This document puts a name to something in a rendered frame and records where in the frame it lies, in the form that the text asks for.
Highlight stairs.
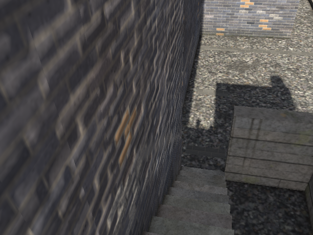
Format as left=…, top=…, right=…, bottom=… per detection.
left=142, top=166, right=235, bottom=235

